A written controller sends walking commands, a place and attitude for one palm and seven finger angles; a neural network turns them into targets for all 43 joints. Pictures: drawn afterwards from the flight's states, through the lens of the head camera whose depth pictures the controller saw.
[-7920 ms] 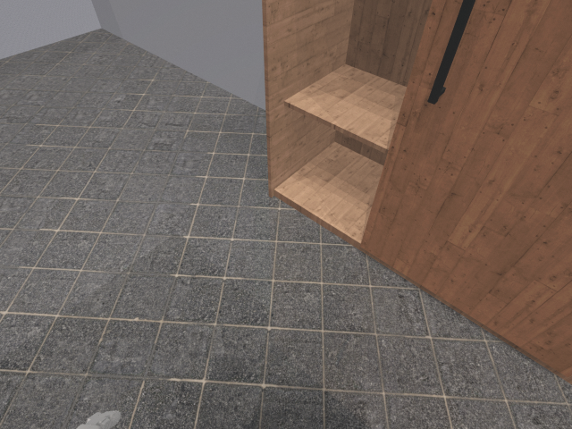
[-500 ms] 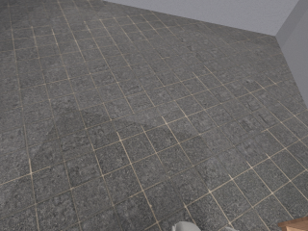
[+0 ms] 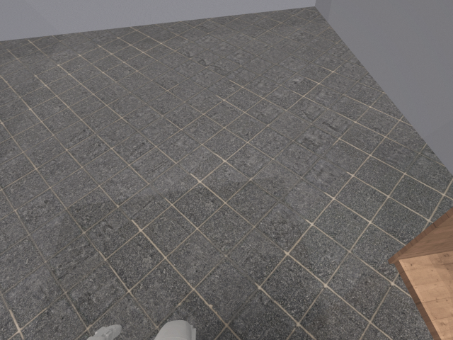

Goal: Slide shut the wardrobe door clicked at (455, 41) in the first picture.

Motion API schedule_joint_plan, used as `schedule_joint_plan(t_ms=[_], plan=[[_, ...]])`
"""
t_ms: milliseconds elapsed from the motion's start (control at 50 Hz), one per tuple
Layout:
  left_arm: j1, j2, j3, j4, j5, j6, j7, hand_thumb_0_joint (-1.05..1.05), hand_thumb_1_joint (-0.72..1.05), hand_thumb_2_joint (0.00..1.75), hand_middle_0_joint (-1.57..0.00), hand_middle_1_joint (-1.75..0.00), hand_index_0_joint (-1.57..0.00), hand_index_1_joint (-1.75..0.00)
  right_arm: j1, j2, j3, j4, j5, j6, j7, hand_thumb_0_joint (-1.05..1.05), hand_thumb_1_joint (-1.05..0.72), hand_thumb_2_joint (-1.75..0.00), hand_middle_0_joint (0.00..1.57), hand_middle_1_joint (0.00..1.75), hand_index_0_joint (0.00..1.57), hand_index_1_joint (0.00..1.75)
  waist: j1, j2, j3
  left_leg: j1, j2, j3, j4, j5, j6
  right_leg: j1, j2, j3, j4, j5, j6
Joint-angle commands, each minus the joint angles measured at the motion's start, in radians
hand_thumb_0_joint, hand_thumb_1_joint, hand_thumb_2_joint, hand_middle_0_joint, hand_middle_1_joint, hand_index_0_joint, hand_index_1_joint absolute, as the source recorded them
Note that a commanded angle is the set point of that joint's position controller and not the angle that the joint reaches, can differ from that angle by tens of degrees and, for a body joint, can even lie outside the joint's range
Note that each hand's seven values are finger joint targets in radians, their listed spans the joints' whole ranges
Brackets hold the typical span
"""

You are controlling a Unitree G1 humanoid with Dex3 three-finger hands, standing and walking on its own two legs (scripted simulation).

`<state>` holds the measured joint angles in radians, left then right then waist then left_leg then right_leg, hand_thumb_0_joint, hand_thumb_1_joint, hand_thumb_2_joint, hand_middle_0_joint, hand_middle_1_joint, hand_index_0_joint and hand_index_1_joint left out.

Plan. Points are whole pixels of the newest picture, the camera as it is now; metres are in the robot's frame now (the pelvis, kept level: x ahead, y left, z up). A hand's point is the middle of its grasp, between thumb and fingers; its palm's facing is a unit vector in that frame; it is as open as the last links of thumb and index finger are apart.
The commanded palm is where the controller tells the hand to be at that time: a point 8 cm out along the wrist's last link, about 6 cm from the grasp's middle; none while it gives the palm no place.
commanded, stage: turn to face it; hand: right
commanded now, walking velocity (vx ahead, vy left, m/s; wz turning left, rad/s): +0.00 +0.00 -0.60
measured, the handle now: out of the picture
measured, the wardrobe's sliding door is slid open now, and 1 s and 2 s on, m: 0.51 0.51 0.51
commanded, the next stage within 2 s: none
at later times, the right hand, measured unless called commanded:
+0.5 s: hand out of the picture +0.05 -0.15 -0.13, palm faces +0.29 +0.91 -0.30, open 7.4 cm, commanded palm none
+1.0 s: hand out of the picture -0.12 -0.20 -0.18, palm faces +0.62 +0.74 -0.25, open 7.4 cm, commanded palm none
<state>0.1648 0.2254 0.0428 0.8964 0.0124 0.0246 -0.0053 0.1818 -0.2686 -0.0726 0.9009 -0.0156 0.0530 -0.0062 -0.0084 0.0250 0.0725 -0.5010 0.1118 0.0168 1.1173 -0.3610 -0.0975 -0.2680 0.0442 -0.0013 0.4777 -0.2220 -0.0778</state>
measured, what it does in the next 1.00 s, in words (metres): steps on the spot, turning right: left foot, then right foot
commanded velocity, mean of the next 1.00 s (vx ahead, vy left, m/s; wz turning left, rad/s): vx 0.00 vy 0.00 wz -0.60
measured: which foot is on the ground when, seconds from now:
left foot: up 0.00-0.30, down 0.32-0.82, up 0.84-1.00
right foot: down 0.00-0.32, up 0.34-0.80, down 0.82-1.00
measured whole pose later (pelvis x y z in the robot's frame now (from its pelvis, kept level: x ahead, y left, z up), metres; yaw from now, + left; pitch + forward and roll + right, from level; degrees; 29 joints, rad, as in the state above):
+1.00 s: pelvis -0.03 +0.01 +0.00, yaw -36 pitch +0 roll +2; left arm 0.12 0.23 0.04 0.88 0.01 0.02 0.00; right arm 0.23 -0.29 -0.07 0.93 -0.01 0.06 -0.01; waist -0.03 0.03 0.08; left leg -0.48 0.12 0.05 1.14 -0.43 -0.09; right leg -0.25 0.03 -0.01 0.53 -0.28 -0.06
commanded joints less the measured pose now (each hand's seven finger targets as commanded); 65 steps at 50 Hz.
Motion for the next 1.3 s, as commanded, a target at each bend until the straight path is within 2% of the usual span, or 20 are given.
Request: schedule_joint_plan(t_ms=[0, 160, 260, 280, 300, 320, 340, 420, 520, 660, 700, 760, 780, 800, 820, 860, 920, 980, 1160, 1280], plan=[[0.077, 0.198, 0.062, -0.045, 0.005, -0.018, 0.013, 0.00, 0.90, 0.90, -0.20, -0.30, -0.20, -0.30, -0.032, -0.077, -0.020, -0.092, -0.002, -0.023, -0.012, 0.00, -0.90, -0.90, 0.20, 0.30, 0.20, 0.30, 0.043, -0.135, -0.125, -0.069, -0.009, -0.030, -0.055, -0.012, -0.013, 0.179, -0.260, 0.321, -0.152, 0.337, -0.088], [0.117, 0.205, 0.075, -0.032, 0.012, -0.006, 0.015, 0.00, 0.90, 0.90, -0.20, -0.30, -0.20, -0.30, -0.109, -0.058, -0.007, -0.138, 0.009, -0.031, -0.019, 0.00, -0.90, -0.90, 0.20, 0.30, 0.20, 0.30, 0.063, -0.165, -0.139, 0.022, -0.072, -0.043, -0.266, -0.090, 0.006, 0.161, -0.243, 0.453, -0.102, 0.400, -0.110], [0.051, 0.194, 0.080, -0.048, 0.005, 0.003, 0.009, 0.00, 0.90, 0.90, -0.20, -0.30, -0.20, -0.30, 0.020, -0.071, -0.011, -0.113, 0.018, -0.044, -0.027, 0.00, -0.90, -0.90, 0.20, 0.30, 0.20, 0.30, -0.004, -0.154, -0.168, 0.341, -0.104, -0.023, -0.644, 0.094, 0.031, -0.021, -0.162, 0.449, -0.026, 0.331, -0.041], [0.056, 0.156, 0.076, -0.053, -0.003, 0.002, 0.005, 0.00, 0.90, 0.90, -0.20, -0.30, -0.20, -0.30, 0.059, -0.107, -0.019, -0.104, 0.014, -0.052, -0.031, 0.00, -0.90, -0.90, 0.20, 0.30, 0.20, 0.30, -0.021, -0.063, -0.181, 0.498, -0.028, -0.081, -0.778, 0.162, 0.048, -0.146, -0.110, 0.402, 0.037, 0.158, 0.013], [0.087, 0.083, 0.067, -0.066, -0.012, 0.002, 0.002, 0.00, 0.90, 0.90, -0.20, -0.30, -0.20, -0.30, 0.064, -0.195, -0.037, -0.109, -0.002, -0.061, -0.040, 0.00, -0.90, -0.90, 0.20, 0.30, 0.20, 0.30, -0.023, 0.232, -0.186, 0.635, 0.256, -0.353, -0.871, 0.142, 0.138, -0.354, 0.020, 0.201, 0.255, -0.208, 0.099], [0.070, 0.125, 0.076, -0.078, 0.004, 0.005, 0.005, 0.00, 0.90, 0.90, -0.20, -0.30, -0.20, -0.30, 0.051, -0.221, -0.032, -0.124, -0.003, -0.052, -0.039, 0.00, -0.90, -0.90, 0.20, 0.30, 0.20, 0.30, -0.023, 0.248, -0.152, 0.462, 0.399, -0.435, -0.877, 0.193, 0.231, -0.355, 0.049, 0.112, 0.471, -0.369, 0.123], [0.076, 0.139, 0.082, -0.072, 0.010, 0.013, -0.001, 0.00, 0.90, 0.90, -0.20, -0.30, -0.20, -0.30, -0.003, -0.188, -0.022, -0.140, -0.001, -0.048, -0.039, 0.00, -0.90, -0.90, 0.20, 0.30, 0.20, 0.30, 0.008, 0.135, -0.103, 0.344, 0.361, -0.346, -0.875, 0.159, 0.258, -0.324, 0.012, 0.126, 0.613, -0.317, 0.117], [0.116, 0.109, 0.077, -0.007, 0.013, 0.038, -0.023, 0.00, 0.90, 0.90, -0.20, -0.30, -0.20, -0.30, -0.074, -0.084, 0.003, -0.137, 0.004, -0.064, -0.028, 0.00, -0.90, -0.90, 0.20, 0.30, 0.20, 0.30, 0.059, 0.138, 0.000, 0.282, 0.174, -0.067, -0.833, 0.283, 0.175, -0.329, -0.043, 0.061, 0.768, -0.121, 0.148], [0.046, 0.111, 0.069, -0.018, 0.010, 0.046, -0.025, 0.00, 0.90, 0.90, -0.20, -0.30, -0.20, -0.30, 0.047, -0.102, -0.005, -0.097, -0.001, -0.066, -0.030, 0.00, -0.90, -0.90, 0.20, 0.30, 0.20, 0.30, 0.012, 0.162, -0.033, 0.391, 0.196, -0.009, -0.804, 0.385, 0.188, -0.343, -0.070, 0.029, 0.720, -0.113, 0.173], [-0.087, 0.087, 0.040, -0.056, -0.002, 0.028, -0.027, 0.00, 0.90, 0.90, -0.20, -0.30, -0.20, -0.30, 0.120, -0.154, -0.023, -0.056, -0.016, -0.054, -0.026, 0.00, -0.90, -0.90, 0.20, 0.30, 0.20, 0.30, -0.040, 0.198, -0.064, 0.448, 0.249, 0.060, -0.715, 0.600, 0.216, -0.211, -0.074, -0.071, 0.364, -0.223, 0.156], [-0.080, 0.084, 0.034, -0.059, -0.004, 0.019, -0.025, 0.00, 0.90, 0.90, -0.20, -0.30, -0.20, -0.30, 0.126, -0.172, -0.031, -0.053, -0.016, -0.048, -0.024, 0.00, -0.90, -0.90, 0.20, 0.30, 0.20, 0.30, -0.044, 0.220, -0.094, 0.461, 0.256, 0.079, -0.670, 0.653, 0.210, -0.149, -0.060, -0.099, 0.270, -0.217, 0.138], [0.017, 0.131, 0.044, -0.044, 0.000, 0.004, -0.022, 0.00, 0.90, 0.90, -0.20, -0.30, -0.20, -0.30, 0.102, -0.171, -0.033, -0.048, -0.004, -0.041, -0.019, 0.00, -0.90, -0.90, 0.20, 0.30, 0.20, 0.30, 0.017, 0.145, -0.154, 0.374, 0.231, 0.157, -0.488, 0.559, 0.131, 0.080, -0.056, -0.095, -0.021, 0.011, 0.113], [0.095, 0.219, 0.066, -0.030, 0.005, -0.008, -0.018, 0.00, 0.90, 0.90, -0.20, -0.30, -0.20, -0.30, 0.103, -0.136, -0.031, -0.067, 0.005, -0.037, -0.015, 0.00, -0.90, -0.90, 0.20, 0.30, 0.20, 0.30, 0.066, -0.058, -0.221, 0.187, 0.165, 0.193, -0.284, 0.333, 0.072, 0.286, -0.189, 0.081, -0.090, 0.231, 0.055], [0.162, 0.327, 0.094, -0.022, 0.002, -0.013, -0.010, 0.00, 0.90, 0.90, -0.20, -0.30, -0.20, -0.30, 0.070, -0.063, -0.009, -0.112, 0.008, -0.036, -0.009, 0.00, -0.90, -0.90, 0.20, 0.30, 0.20, 0.30, 0.099, -0.358, -0.235, -0.095, 0.027, 0.166, -0.071, -0.314, -0.003, 0.398, -0.449, 0.415, -0.091, 0.706, -0.075], [0.201, 0.333, 0.091, 0.004, -0.004, -0.003, -0.005, 0.00, 0.90, 0.90, -0.20, -0.30, -0.20, -0.30, 0.023, -0.089, -0.005, -0.122, 0.000, -0.023, -0.017, 0.00, -0.90, -0.90, 0.20, 0.30, 0.20, 0.30, 0.110, -0.255, -0.251, -0.098, 0.032, 0.052, 0.019, -0.330, 0.013, 0.373, -0.484, 0.372, -0.061, 0.772, -0.144], [0.098, 0.263, 0.076, -0.022, 0.004, -0.007, 0.013, 0.00, 0.90, 0.90, -0.20, -0.30, -0.20, -0.30, -0.009, -0.086, -0.014, -0.100, 0.000, -0.019, -0.017, 0.00, -0.90, -0.90, 0.20, 0.30, 0.20, 0.30, 0.077, -0.252, -0.170, -0.113, 0.041, 0.011, 0.066, -0.195, 0.012, 0.249, -0.371, 0.304, -0.089, 0.526, -0.117], [-0.004, 0.209, 0.052, -0.054, 0.005, -0.013, 0.015, 0.00, 0.90, 0.90, -0.20, -0.30, -0.20, -0.30, 0.024, -0.094, -0.019, -0.063, -0.002, -0.020, -0.005, 0.00, -0.90, -0.90, 0.20, 0.30, 0.20, 0.30, 0.024, -0.178, -0.084, -0.069, 0.020, 0.002, 0.068, -0.045, 0.003, 0.144, -0.271, 0.219, -0.121, 0.479, -0.062], [0.015, 0.209, 0.053, -0.057, 0.003, -0.018, 0.015, 0.00, 0.90, 0.90, -0.20, -0.30, -0.20, -0.30, 0.034, -0.093, -0.019, -0.060, -0.002, -0.019, -0.007, 0.00, -0.90, -0.90, 0.20, 0.30, 0.20, 0.30, 0.018, -0.148, -0.105, -0.047, 0.005, -0.008, 0.032, -0.004, -0.007, 0.154, -0.248, 0.224, -0.133, 0.465, -0.062], [0.103, 0.204, 0.067, -0.036, 0.010, -0.011, 0.014, 0.00, 0.90, 0.90, -0.20, -0.30, -0.20, -0.30, -0.101, -0.083, -0.010, -0.126, 0.005, -0.025, -0.018, 0.00, -0.90, -0.90, 0.20, 0.30, 0.20, 0.30, 0.058, -0.162, -0.093, -0.039, -0.035, -0.042, -0.145, -0.059, -0.011, 0.165, -0.254, 0.392, -0.119, 0.432, -0.106], [0.066, 0.205, 0.073, -0.045, 0.013, -0.001, 0.014, 0.00, 0.90, 0.90, -0.20, -0.30, -0.20, -0.30, -0.040, -0.063, -0.003, -0.133, 0.018, -0.038, -0.024, 0.00, -0.90, -0.90, 0.20, 0.30, 0.20, 0.30, 0.021, -0.173, -0.129, 0.202, -0.102, -0.025, -0.461, -0.025, 0.019, 0.054, -0.209, 0.458, -0.046, 0.487, -0.087]])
